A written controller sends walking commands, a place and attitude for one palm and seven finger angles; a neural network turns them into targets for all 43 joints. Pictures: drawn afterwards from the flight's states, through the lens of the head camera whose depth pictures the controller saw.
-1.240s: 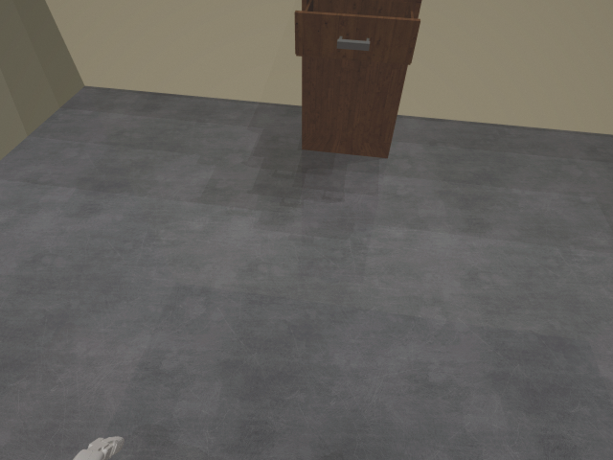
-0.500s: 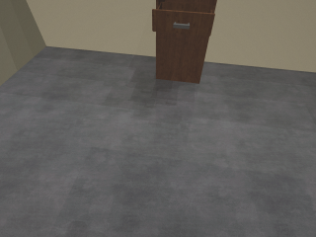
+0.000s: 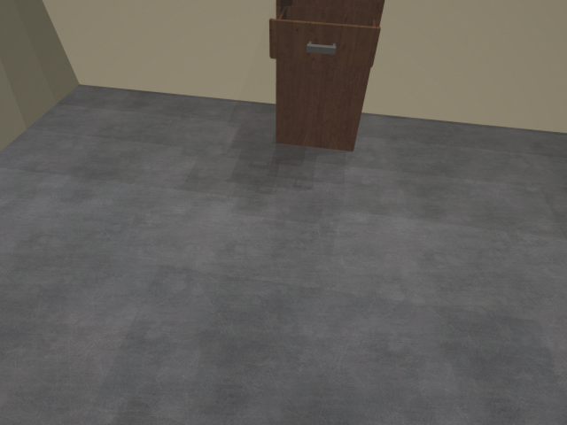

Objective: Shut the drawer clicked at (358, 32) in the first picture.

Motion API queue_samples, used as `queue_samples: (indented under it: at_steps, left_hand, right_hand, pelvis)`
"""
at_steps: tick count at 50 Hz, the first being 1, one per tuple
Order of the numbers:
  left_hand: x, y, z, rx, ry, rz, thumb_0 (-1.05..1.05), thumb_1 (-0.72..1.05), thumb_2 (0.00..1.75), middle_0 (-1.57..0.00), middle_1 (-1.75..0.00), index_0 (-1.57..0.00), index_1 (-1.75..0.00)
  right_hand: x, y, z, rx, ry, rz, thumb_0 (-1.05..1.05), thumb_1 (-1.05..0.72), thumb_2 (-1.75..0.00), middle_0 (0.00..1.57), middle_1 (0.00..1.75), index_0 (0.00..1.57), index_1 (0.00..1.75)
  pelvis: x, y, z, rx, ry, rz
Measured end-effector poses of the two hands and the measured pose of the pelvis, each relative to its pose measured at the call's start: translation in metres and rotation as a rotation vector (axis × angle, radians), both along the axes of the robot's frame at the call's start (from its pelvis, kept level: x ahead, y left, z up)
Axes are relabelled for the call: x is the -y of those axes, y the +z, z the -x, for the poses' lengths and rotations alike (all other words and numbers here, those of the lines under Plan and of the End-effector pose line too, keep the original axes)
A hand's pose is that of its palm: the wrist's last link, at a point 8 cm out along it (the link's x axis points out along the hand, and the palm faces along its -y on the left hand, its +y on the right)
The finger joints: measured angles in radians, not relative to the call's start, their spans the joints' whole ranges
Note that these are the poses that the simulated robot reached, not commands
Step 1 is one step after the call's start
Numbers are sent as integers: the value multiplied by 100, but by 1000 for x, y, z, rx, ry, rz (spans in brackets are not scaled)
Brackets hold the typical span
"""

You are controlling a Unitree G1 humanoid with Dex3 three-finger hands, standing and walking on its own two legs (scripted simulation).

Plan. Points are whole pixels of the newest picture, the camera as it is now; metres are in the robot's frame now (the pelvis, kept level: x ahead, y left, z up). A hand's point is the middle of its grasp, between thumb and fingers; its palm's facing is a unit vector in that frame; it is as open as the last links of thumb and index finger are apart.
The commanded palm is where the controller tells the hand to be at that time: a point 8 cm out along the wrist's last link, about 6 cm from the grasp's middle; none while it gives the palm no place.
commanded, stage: look at it before walking up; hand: left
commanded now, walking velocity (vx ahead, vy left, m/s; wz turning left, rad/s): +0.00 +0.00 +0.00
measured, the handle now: (321, 46) +1.42 -0.07 -0.06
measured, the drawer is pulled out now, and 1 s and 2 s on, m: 0.30 0.30 0.30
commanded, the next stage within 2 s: walk to a spot facing it in 0.20 s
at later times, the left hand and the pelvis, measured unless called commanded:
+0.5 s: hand out of the picture +0.06 +0.23 -0.17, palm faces -0.05 -0.96 -0.27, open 7.4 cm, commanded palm none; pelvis +0.02 +0.00 -0.01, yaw -3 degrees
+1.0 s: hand out of the picture +0.10 +0.20 -0.20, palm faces -0.09 -0.99 -0.12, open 7.4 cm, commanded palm none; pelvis +0.20 +0.03 -0.03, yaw -12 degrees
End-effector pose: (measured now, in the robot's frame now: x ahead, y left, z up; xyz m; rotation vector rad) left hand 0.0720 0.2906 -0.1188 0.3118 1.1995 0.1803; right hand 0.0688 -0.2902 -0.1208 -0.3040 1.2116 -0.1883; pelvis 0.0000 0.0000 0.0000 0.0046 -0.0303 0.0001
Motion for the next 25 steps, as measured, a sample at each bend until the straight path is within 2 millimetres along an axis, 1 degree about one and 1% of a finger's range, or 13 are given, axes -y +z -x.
queue_samples:
  at_steps: [9,18,21,25]
  left_hand:
    - [-3,-2,8,-31,6,-1,0,91,90,-20,-29,-20,-30]
    - [-4,-3,9,-43,11,-3,0,91,90,-20,-29,-20,-30]
    - [3,-9,12,-63,13,13,0,91,90,-20,-29,-20,-30]
    - [17,-21,19,-116,12,62,0,91,90,-20,-29,-20,-30]
  right_hand:
    - [-1,-1,4,-18,-3,1,1,-90,-90,20,30,20,30]
    - [-4,-2,1,-25,-2,-1,1,-90,-90,20,30,20,30]
    - [-12,-7,3,-28,-16,-18,1,-90,-90,20,30,20,30]
    - [-26,-17,12,-48,-55,-59,1,-90,-90,20,30,20,30]
  pelvis:
    - [-1,0,0,-3,-1,1]
    - [-3,0,-4,-8,-6,1]
    - [-4,-2,-10,-10,-23,1]
    - [-4,-7,-24,-20,-52,1]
